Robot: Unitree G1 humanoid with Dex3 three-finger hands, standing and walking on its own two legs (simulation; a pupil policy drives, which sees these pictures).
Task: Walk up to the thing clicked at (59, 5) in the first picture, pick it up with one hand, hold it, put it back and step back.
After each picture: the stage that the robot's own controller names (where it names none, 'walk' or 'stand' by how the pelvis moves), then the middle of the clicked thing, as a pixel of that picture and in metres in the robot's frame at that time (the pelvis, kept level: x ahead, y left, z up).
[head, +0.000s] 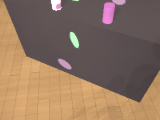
stand; (55, 0) +1.09 +0.22 -0.06
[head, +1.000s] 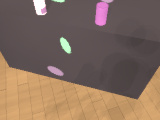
walk; (39, 4) +0.96 +0.27 -0.04
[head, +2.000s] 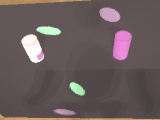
walk; (33, 48) +0.55 +0.24 -0.02
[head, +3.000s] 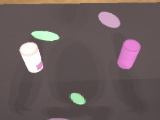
rise first; (32, 58) +0.47 +0.23 -0.02
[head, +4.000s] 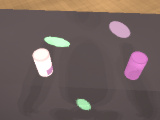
stand; (43, 63) +0.47 +0.20 -0.05
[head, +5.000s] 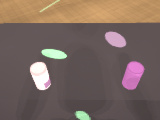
stand; (40, 76) +0.44 +0.21 -0.06
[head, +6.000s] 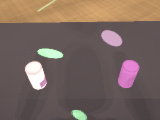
stand; (36, 75) +0.44 +0.23 -0.06
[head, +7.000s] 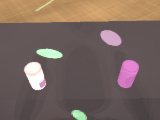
stand; (35, 76) +0.43 +0.23 -0.06
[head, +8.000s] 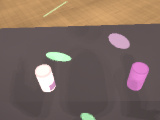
rise first; (45, 78) +0.43 +0.22 -0.06
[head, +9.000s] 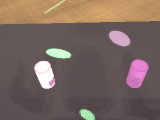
go down; (45, 75) +0.44 +0.22 -0.06
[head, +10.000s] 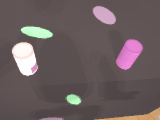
go down; (26, 59) +0.44 +0.20 -0.01
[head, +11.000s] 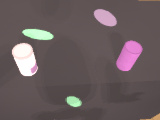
approach; (25, 60) +0.45 +0.21 -0.01
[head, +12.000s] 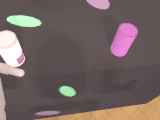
close in; (10, 50) +0.46 +0.22 +0.03
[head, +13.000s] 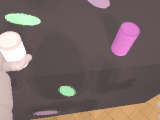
lift; (14, 51) +0.44 +0.20 +0.03
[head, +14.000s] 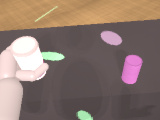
lift; (30, 59) +0.33 +0.17 +0.19
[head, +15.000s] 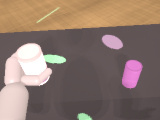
hold; (34, 65) +0.33 +0.17 +0.16
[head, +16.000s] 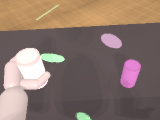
hold; (33, 69) +0.33 +0.17 +0.14
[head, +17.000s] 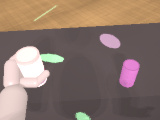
crouch; (32, 67) +0.34 +0.18 +0.14
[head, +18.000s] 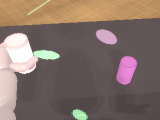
crouch; (21, 54) +0.40 +0.21 +0.13
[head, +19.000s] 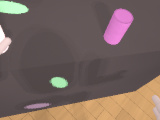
lower; out of the picture +0.49 +0.23 +0.05
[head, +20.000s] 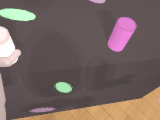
lower; (2, 47) +0.46 +0.22 +0.04
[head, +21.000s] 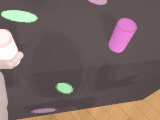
lower; (5, 49) +0.45 +0.22 +0.04
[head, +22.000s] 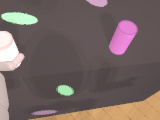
lower; (6, 51) +0.44 +0.22 +0.04
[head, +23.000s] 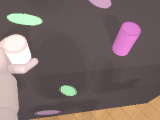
open; (19, 54) +0.43 +0.19 +0.03
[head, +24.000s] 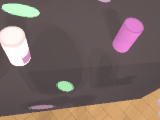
sink last; (16, 47) +0.44 +0.19 +0.04
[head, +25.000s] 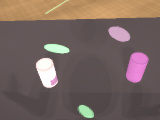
sink last; (47, 73) +0.43 +0.20 -0.01
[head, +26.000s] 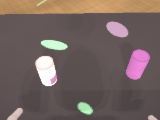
stand; (47, 71) +0.42 +0.18 -0.02
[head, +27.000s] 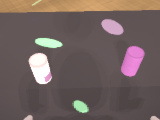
stand; (41, 69) +0.43 +0.20 -0.01
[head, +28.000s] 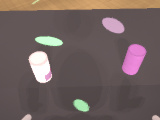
stand; (41, 67) +0.43 +0.19 +0.00
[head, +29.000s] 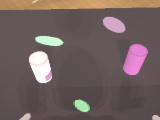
stand; (41, 67) +0.43 +0.19 +0.00
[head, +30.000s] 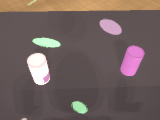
stand; (39, 69) +0.43 +0.19 +0.00
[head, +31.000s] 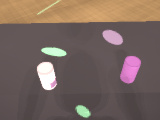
stand; (47, 76) +0.44 +0.19 -0.06
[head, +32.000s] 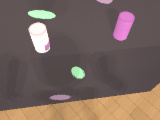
walk; (40, 38) +0.54 +0.19 -0.03
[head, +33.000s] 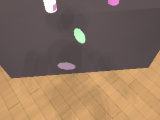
walk; (49, 0) +0.85 +0.23 -0.03
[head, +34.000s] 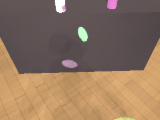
stand; (60, 2) +1.04 +0.20 -0.04
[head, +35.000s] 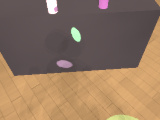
stand; (51, 3) +1.04 +0.24 -0.06
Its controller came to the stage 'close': yes
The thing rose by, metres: 0.21
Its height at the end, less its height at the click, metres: +0.00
